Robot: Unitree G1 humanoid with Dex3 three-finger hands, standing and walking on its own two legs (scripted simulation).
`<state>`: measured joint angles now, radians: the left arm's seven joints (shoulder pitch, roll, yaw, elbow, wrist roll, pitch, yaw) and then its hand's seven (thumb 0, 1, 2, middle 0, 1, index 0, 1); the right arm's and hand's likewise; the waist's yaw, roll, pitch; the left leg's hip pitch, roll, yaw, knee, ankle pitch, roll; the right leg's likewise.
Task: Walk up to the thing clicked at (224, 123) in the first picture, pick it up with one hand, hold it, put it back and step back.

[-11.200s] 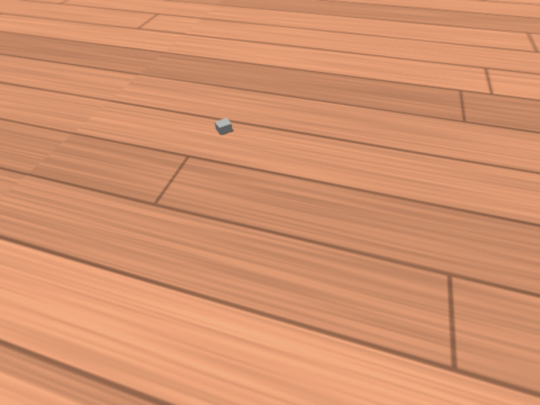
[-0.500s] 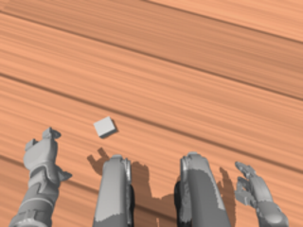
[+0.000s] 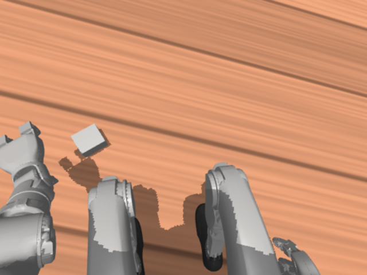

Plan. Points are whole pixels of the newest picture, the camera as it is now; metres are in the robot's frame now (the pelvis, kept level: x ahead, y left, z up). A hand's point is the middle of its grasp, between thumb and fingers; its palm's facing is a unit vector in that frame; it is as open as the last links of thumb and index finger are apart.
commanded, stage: rise first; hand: left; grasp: from above
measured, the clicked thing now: (90, 140) +0.48 +0.25 -0.37
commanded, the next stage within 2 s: none
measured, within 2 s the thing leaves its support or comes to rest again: neither
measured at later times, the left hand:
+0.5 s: hand (53, 152) +0.41 +0.31 -0.23, palm faces -0.34 -0.26 -0.90, open 13.1 cm
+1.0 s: hand (60, 149) +0.43 +0.30 -0.25, palm faces -0.34 -0.26 -0.90, open 12.6 cm
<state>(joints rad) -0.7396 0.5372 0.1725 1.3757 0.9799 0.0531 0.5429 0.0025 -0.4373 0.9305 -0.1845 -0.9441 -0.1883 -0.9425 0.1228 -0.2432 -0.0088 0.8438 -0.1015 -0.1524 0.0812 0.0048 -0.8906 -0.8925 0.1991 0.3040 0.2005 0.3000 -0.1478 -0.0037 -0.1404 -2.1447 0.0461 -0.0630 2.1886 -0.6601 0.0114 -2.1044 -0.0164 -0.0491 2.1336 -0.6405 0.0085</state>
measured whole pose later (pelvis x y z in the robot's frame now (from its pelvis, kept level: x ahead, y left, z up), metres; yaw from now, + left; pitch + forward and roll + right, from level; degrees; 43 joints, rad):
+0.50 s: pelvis +0.01 +0.00 -0.05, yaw -1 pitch +35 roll -5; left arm -0.88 0.59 0.25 1.51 0.98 0.07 0.55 0.00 -0.37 0.86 -0.26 -0.87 -0.26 -0.88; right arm 0.13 -0.26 0.01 0.85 -0.14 -0.19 0.20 0.00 -0.90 -0.90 0.20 0.30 0.20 0.30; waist -0.18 0.01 -0.07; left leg -2.27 0.05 -0.08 2.35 -0.69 0.01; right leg -2.23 -0.01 -0.05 2.29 -0.66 0.01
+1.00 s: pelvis +0.01 +0.00 -0.07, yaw -2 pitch +34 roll -6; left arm -0.93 0.64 0.28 1.57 1.00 0.06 0.57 0.00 -0.28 0.78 -0.32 -0.82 -0.32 -0.82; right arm 0.13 -0.29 0.03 0.85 -0.16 -0.22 0.24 0.00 -0.90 -0.90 0.20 0.30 0.20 0.30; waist -0.22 0.00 -0.03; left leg -2.31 0.05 -0.10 2.41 -0.69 0.01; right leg -2.27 -0.01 -0.07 2.34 -0.66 0.01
